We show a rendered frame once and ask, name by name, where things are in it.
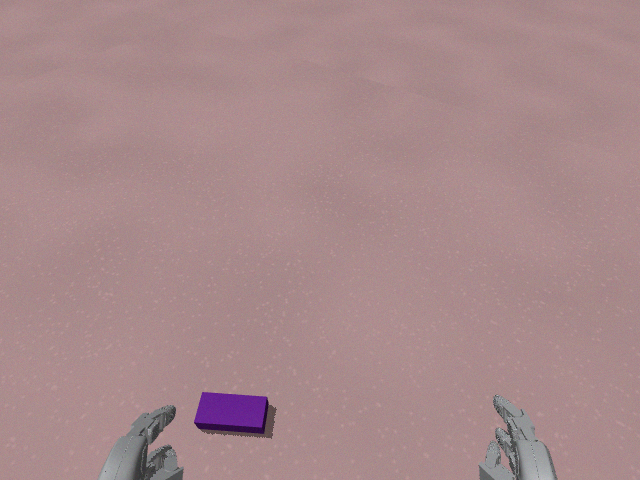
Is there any left robot hand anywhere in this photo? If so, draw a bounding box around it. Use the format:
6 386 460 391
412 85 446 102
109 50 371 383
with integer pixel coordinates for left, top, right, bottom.
97 405 184 480

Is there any carton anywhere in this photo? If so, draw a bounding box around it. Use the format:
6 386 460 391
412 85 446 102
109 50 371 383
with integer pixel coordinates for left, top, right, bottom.
194 392 269 434

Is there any right robot hand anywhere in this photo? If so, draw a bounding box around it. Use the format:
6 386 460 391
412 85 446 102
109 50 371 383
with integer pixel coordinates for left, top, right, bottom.
479 395 557 480

